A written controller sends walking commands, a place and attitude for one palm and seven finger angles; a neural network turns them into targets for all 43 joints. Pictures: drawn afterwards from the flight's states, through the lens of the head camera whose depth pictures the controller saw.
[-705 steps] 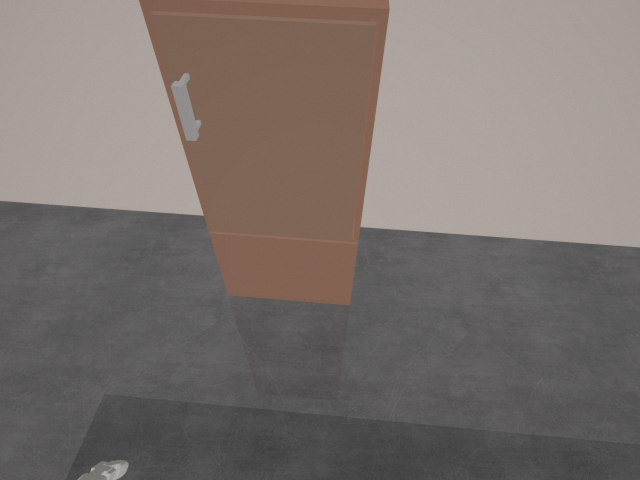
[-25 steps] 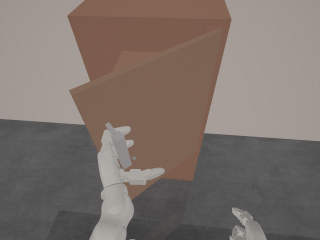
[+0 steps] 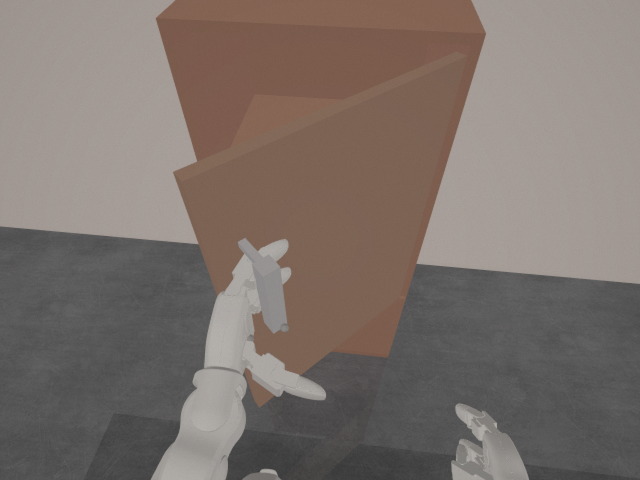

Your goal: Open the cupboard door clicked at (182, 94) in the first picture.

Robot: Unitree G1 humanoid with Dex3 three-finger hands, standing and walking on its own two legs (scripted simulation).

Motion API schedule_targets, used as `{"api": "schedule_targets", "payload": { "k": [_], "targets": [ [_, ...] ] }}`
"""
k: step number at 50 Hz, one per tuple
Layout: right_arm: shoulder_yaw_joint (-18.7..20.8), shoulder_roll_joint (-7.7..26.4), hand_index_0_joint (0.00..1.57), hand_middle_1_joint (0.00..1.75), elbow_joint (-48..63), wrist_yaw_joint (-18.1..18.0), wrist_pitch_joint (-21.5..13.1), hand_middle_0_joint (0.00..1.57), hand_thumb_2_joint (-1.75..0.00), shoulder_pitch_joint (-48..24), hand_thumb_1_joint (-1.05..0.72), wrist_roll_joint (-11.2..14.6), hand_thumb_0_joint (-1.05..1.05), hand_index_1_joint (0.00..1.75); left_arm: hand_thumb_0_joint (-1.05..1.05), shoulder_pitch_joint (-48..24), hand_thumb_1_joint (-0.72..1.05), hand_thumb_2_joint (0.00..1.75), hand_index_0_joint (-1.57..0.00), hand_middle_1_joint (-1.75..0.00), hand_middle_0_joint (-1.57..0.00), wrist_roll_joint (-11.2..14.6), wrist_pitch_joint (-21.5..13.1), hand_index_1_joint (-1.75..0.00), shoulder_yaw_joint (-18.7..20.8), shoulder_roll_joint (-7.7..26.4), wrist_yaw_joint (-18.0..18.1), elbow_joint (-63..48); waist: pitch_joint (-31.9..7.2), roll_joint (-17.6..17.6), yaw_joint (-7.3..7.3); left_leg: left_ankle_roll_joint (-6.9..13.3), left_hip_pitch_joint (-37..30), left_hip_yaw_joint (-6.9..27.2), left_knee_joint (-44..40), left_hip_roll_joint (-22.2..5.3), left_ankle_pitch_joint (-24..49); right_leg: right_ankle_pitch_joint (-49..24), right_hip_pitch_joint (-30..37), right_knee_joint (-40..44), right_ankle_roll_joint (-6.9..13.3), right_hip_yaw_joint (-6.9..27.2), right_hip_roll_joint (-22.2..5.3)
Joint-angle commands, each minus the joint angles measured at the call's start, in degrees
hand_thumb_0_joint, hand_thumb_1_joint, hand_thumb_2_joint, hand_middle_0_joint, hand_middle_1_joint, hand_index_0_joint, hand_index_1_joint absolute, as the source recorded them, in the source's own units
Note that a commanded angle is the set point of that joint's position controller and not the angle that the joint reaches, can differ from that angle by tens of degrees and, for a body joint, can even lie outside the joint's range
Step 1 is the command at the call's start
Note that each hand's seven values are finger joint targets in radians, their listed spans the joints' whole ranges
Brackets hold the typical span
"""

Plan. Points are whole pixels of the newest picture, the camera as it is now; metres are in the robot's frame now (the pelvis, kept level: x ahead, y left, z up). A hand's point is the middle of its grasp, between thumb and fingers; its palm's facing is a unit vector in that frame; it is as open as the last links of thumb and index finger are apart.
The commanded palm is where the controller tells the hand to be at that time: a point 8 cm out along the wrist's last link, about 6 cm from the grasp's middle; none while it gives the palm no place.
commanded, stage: slide the hand sideways off the handle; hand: left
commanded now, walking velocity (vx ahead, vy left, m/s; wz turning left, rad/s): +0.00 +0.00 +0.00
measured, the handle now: (261, 286) +0.33 +0.10 +0.08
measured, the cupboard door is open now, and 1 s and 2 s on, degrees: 46 48 48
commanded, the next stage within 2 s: draw the hand back to the body in 1.06 s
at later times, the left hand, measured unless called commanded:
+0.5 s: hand (271, 360) +0.24 +0.07 +0.08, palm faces -0.11 -0.99 -0.01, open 16.2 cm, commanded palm +0.21 +0.13 +0.08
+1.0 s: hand (213, 395) +0.20 +0.13 +0.08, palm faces -0.06 -1.00 -0.03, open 16.0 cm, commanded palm +0.17 +0.19 +0.08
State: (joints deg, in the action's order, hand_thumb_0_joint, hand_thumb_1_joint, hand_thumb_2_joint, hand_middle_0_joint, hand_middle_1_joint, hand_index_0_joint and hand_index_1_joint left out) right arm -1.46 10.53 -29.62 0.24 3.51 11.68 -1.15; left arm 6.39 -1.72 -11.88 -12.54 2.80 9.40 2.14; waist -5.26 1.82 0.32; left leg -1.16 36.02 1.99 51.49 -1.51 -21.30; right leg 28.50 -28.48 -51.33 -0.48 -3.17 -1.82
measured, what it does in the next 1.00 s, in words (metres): stands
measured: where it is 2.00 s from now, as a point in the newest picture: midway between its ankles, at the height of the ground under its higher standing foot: outside the picture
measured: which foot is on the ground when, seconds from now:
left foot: down 0.00-1.00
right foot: down 0.00-1.00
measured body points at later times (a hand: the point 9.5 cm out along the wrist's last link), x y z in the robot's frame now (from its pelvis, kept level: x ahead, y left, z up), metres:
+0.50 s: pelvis +0.00 +0.00 +0.00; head +0.02 -0.01 +0.45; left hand +0.24 +0.13 +0.08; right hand +0.17 -0.22 -0.08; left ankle +0.05 +0.13 -0.69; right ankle -0.02 -0.13 -0.69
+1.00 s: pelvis +0.01 -0.02 -0.01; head +0.03 -0.03 +0.44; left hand +0.19 +0.18 +0.08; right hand +0.19 -0.26 -0.08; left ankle +0.05 +0.13 -0.69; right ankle -0.02 -0.13 -0.69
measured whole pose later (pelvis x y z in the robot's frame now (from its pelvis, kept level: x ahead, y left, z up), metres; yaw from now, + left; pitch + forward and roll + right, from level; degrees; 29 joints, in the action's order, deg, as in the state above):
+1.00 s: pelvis +0.01 -0.02 -0.01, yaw -1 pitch +8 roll -1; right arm 0.1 12.6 -25.5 -2.3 -3.0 15.2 1.7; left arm 32.9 14.3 -15.9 3.4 11.3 -12.3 -15.1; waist -6.9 2.3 0.2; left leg -2.9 39.2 2.7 55.6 -3.2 -24.3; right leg 31.7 -32.0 -55.9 1.0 -3.4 -0.1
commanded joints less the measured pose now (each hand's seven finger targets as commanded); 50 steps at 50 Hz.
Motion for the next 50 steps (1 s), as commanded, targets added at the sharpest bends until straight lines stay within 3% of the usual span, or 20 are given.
{"api": "schedule_targets", "payload": {
  "k": [1,3,5,8,10,14,15,19,21,24,25,27,29,31,35,45,49,50],
  "targets": [
    [1.55,6.56,0.20,0.30,10.53,-1.63,-5.17,0.20,-0.90,-4.95,-0.90,1.67,0.00,0.30,0.00,-14.52,-0.50,0.30,-0.15,-0.30,-0.15,7.38,-4.88,-0.30,-3.56,-2.89,-12.20,-13.07,-8.46,-1.88,-3.26,2.12,-13.43,0.17,-8.08,1.32,2.86,-10.80,-4.96,9.69,1.71,-0.88,2.56],
    [1.57,6.68,0.20,0.30,11.15,-1.56,-6.03,0.20,-0.90,-5.30,-0.90,1.79,0.00,0.30,0.00,-10.56,-0.50,0.30,-0.15,-0.30,-0.15,9.04,-3.62,-0.30,-0.50,-2.93,-9.89,-12.92,-8.18,-3.97,-1.67,1.71,-12.79,0.34,-9.31,1.27,1.39,-8.89,-4.22,9.93,1.60,-1.57,2.86],
    [1.69,6.93,0.20,0.30,11.47,-1.17,-6.62,0.20,-0.90,-5.10,-0.90,1.50,0.00,0.30,0.00,-9.20,-0.50,0.30,-0.15,-0.30,-0.15,8.06,-3.31,-0.30,1.54,-1.05,-7.19,-14.86,-9.55,-3.89,-0.75,1.63,-12.82,0.22,-9.58,1.35,2.21,-9.11,-2.93,9.34,1.72,-1.56,2.80],
    [1.85,6.47,0.20,0.30,12.45,-0.18,-7.08,0.20,-0.90,-4.32,-0.90,1.11,0.00,0.30,0.00,-5.02,-0.50,0.30,-0.15,-0.30,-0.15,5.26,-3.92,-0.30,0.46,-1.41,-4.65,-17.73,-9.30,-2.72,-0.55,1.63,-12.61,-0.40,-9.19,1.13,3.41,-9.81,-3.77,8.44,1.76,-1.53,2.80],
    [2.02,6.82,0.20,0.30,12.41,0.05,-7.04,0.20,-0.90,-4.00,-0.90,0.90,0.00,0.30,0.00,-2.34,-0.50,0.30,-0.15,-0.30,-0.15,4.35,-4.35,-0.30,2.35,0.96,-4.09,-17.39,-8.71,-3.76,-0.16,1.71,-11.39,-0.57,-9.12,1.00,2.83,-9.06,-3.31,8.53,1.86,-1.15,2.93],
    [1.98,6.63,0.20,0.30,13.36,0.24,-6.99,0.20,-0.90,-3.88,-0.90,0.81,0.00,0.30,0.00,-0.10,-0.50,0.30,-0.15,-0.30,-0.15,4.29,-5.03,-0.30,3.61,2.27,-4.30,-20.66,-8.67,-2.00,-0.03,1.72,-11.07,-1.46,-8.46,1.06,2.83,-9.14,-3.70,8.22,1.86,-0.73,2.93],
    [2.01,6.76,0.20,0.30,13.61,0.23,-6.89,0.20,-0.90,-3.77,-0.90,0.74,0.00,0.30,0.00,2.41,-0.50,0.30,-0.15,-0.30,-0.15,4.21,-4.82,-0.30,3.92,2.75,-4.58,-20.64,-8.59,-2.93,0.21,1.87,-10.52,-1.41,-8.53,1.00,3.03,-9.31,-2.94,8.45,1.81,-0.63,3.00],
    [1.94,6.61,0.20,0.30,14.07,-0.02,-7.15,0.20,-0.90,-3.27,-0.90,1.02,0.00,0.30,0.00,4.76,-0.50,0.30,-0.15,-0.30,-0.15,5.13,-4.73,-0.30,4.07,2.68,-5.73,-23.58,-7.51,-1.36,-0.49,1.81,-10.31,-1.73,-7.68,1.16,3.41,-10.37,-4.04,8.10,1.62,-0.64,3.07],
    [2.18,6.77,0.20,0.30,14.11,-0.32,-7.52,0.20,-0.90,-2.99,-0.90,1.11,0.00,0.30,0.00,7.08,-0.50,0.30,-0.15,-0.30,-0.15,5.82,-4.91,-0.30,5.64,4.04,-6.30,-24.74,-8.29,-3.30,-0.57,1.95,-10.10,-1.79,-7.02,1.16,4.53,-12.06,-3.36,8.00,1.38,-0.44,3.10],
    [2.21,6.70,0.20,0.30,14.61,-0.30,-8.11,0.20,-0.90,-2.21,-0.90,1.26,0.00,0.30,0.00,12.17,-0.50,0.30,-0.15,-0.30,-0.15,6.74,-5.23,-0.30,5.32,3.61,-7.72,-27.11,-8.00,-1.99,-0.49,1.87,-9.86,-1.96,-6.38,1.39,5.81,-14.17,-3.56,7.29,1.30,-0.68,3.14],
    [2.25,6.92,0.20,0.30,14.60,-0.48,-8.24,0.20,-0.90,-1.98,-0.90,1.18,0.00,0.30,0.00,12.24,-0.50,0.30,-0.15,-0.30,-0.15,6.98,-5.29,-0.30,5.64,4.32,-8.11,-27.45,-8.13,-3.86,-0.90,2.08,-9.37,-1.77,-6.03,1.43,5.83,-14.47,-2.98,7.41,1.15,-0.50,3.12],
    [2.39,7.04,0.20,0.30,14.68,-0.81,-8.58,0.20,-0.90,-2.03,-0.90,1.12,0.00,0.30,0.00,11.61,-0.50,0.30,-0.15,-0.30,-0.15,6.94,-5.79,-0.30,6.71,5.74,-8.83,-28.98,-8.07,-2.52,-1.09,2.19,-9.08,-1.95,-5.02,1.70,6.20,-15.42,-4.03,6.98,0.97,-0.01,2.92],
    [2.58,7.17,0.20,0.30,14.34,-1.09,-8.84,0.20,-0.90,-1.16,-0.90,1.14,0.00,0.30,0.00,13.42,-0.50,0.30,-0.15,-0.30,-0.15,7.61,-6.11,-0.30,8.69,7.08,-9.87,-28.49,-8.02,-3.68,-1.21,2.16,-8.62,-1.97,-4.29,1.75,6.40,-15.98,-4.25,6.85,0.85,0.15,2.98],
    [2.73,7.12,0.20,0.30,14.73,-1.27,-9.26,0.20,-0.90,-1.16,-0.90,1.39,0.00,0.30,0.00,16.10,-0.50,0.30,-0.15,-0.30,-0.15,8.67,-6.54,-0.30,9.42,7.53,-11.28,-29.82,-9.08,-2.67,-0.81,2.26,-8.43,-2.34,-3.65,1.93,7.42,-17.57,-3.29,6.72,0.75,0.67,2.78],
    [2.92,7.23,0.20,0.30,14.68,-1.84,-9.61,0.20,-0.90,-0.71,-0.90,1.61,0.00,0.30,0.00,20.51,-0.50,0.30,-0.15,-0.30,-0.15,10.94,-6.58,-0.30,12.88,9.40,-13.75,-29.69,-8.90,-4.39,-0.38,2.30,-7.00,-2.39,-2.55,2.18,8.93,-20.93,-1.95,6.50,0.35,1.02,2.78],
    [3.61,7.31,0.20,0.30,13.81,-3.15,-9.53,0.20,-0.90,-1.35,-0.90,2.46,0.00,0.30,0.00,25.32,-0.50,0.30,-0.15,-0.30,-0.15,16.39,-7.85,-0.30,21.49,13.81,-19.69,-28.47,-7.96,-4.16,0.17,1.83,-3.37,-2.04,-0.30,2.42,8.67,-24.64,-0.77,6.74,-0.78,3.76,1.67],
    [3.75,7.30,0.20,0.30,14.19,-3.26,-9.81,0.20,-0.90,-1.36,-0.90,2.82,0.00,0.30,0.00,26.90,-0.50,0.30,-0.15,-0.30,-0.15,18.11,-8.80,-0.30,21.50,13.46,-21.80,-29.66,-8.31,-1.69,0.31,1.78,-3.71,-1.84,-0.42,2.50,8.70,-24.57,-1.85,6.05,-0.82,3.20,1.82],
    [3.93,7.37,0.20,0.30,14.04,-3.37,-9.90,0.20,-0.90,-1.39,-0.90,2.78,0.00,0.30,0.00,27.22,-0.50,0.30,-0.15,-0.30,-0.15,18.18,-9.03,-0.30,22.25,14.49,-22.20,-29.84,-8.93,-2.66,0.24,1.94,-3.58,-1.73,-0.12,2.41,8.91,-24.18,-1.50,6.02,-0.78,3.42,1.86]
  ]
}}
